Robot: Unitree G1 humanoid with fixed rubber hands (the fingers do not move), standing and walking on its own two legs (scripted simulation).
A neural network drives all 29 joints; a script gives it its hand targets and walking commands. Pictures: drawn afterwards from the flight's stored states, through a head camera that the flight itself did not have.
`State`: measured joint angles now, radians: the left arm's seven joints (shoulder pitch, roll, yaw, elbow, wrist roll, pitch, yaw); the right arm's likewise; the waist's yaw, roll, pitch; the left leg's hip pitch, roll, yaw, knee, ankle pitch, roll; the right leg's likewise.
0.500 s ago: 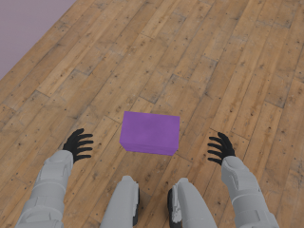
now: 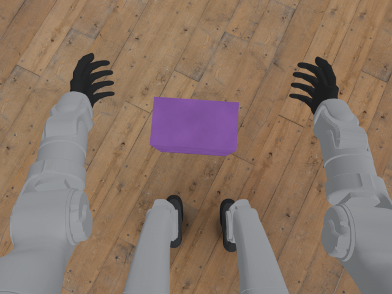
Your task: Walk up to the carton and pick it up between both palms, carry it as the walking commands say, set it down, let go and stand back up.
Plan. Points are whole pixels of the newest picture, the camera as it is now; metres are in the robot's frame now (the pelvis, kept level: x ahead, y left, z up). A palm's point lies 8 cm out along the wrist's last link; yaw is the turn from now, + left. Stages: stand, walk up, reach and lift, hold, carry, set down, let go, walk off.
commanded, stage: reach and lift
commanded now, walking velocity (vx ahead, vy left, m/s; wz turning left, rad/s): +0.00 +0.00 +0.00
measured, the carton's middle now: (194, 130) +0.48 +0.01 -0.52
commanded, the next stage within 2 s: none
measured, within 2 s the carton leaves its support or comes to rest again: neither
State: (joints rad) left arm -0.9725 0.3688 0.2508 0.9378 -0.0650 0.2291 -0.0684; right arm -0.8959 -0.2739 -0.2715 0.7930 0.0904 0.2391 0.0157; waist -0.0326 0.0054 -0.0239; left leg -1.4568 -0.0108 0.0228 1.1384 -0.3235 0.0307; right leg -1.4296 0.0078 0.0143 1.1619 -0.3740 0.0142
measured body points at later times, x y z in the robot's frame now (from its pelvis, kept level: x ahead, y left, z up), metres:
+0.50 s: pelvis +0.00 -0.01 -0.05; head +0.31 -0.01 +0.27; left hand +0.51 +0.24 -0.17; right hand +0.49 -0.24 -0.18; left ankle +0.09 +0.10 -0.62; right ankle +0.07 -0.13 -0.62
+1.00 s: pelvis -0.05 +0.00 -0.20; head +0.32 +0.01 +0.05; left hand +0.51 +0.24 -0.35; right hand +0.50 -0.22 -0.34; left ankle +0.09 +0.10 -0.62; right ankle +0.07 -0.13 -0.62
